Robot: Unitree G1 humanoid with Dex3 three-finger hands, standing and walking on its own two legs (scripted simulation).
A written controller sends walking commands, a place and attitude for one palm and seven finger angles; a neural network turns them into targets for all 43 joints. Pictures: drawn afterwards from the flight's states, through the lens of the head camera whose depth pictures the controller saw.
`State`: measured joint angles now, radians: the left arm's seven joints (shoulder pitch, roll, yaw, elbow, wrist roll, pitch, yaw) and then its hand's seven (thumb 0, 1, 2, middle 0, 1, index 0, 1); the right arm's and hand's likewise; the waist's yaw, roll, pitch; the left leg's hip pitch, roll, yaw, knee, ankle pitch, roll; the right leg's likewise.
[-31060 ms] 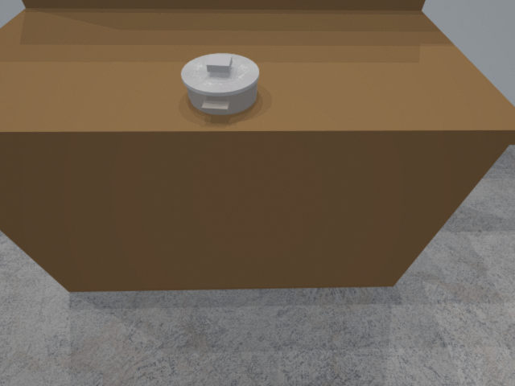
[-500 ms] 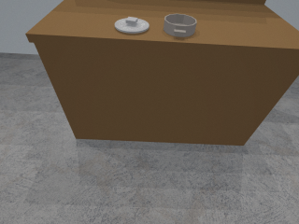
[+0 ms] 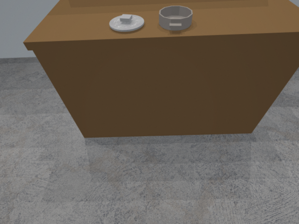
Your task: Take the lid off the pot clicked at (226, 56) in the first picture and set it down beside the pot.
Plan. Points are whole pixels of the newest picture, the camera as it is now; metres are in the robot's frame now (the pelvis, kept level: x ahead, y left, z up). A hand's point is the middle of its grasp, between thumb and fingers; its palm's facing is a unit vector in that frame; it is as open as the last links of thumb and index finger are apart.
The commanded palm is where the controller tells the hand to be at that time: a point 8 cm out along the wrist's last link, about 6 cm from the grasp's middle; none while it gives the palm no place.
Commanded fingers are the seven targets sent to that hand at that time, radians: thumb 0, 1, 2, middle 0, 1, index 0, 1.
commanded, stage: let the arm hang, fingers relaxed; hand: left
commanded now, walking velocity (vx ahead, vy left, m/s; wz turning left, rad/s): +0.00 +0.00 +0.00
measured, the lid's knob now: (126, 18) +0.95 +0.12 +0.11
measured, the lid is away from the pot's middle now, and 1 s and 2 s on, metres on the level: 0.23 0.23 0.23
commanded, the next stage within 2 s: look to check the result in 0.94 s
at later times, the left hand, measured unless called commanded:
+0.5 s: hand out of the picture +0.01 +0.20 -0.17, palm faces -0.05 -0.97 -0.23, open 7.3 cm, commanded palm none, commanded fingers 0.00 0.90 0.90 -0.20 -0.30 -0.20 -0.30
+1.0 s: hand out of the picture +0.01 +0.19 -0.17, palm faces -0.04 -0.98 -0.21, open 7.3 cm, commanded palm none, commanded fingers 0.00 0.90 0.90 -0.20 -0.30 -0.20 -0.30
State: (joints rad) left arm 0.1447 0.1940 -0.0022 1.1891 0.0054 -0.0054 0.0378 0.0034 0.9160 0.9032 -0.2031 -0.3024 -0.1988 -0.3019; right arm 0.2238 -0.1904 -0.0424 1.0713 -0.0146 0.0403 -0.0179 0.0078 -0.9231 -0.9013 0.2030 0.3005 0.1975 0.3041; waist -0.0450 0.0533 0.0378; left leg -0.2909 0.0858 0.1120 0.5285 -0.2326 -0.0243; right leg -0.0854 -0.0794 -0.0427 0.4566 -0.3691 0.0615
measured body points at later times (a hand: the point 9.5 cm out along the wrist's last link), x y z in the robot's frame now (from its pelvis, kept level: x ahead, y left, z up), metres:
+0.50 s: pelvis +0.00 +0.01 +0.00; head +0.03 +0.01 +0.45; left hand +0.01 +0.25 -0.15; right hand -0.03 -0.22 -0.16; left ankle +0.03 +0.13 -0.73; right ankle -0.08 -0.15 -0.73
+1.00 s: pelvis -0.01 +0.01 +0.00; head +0.01 +0.01 +0.45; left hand +0.01 +0.25 -0.16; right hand -0.01 -0.22 -0.16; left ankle +0.03 +0.13 -0.73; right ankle -0.08 -0.15 -0.73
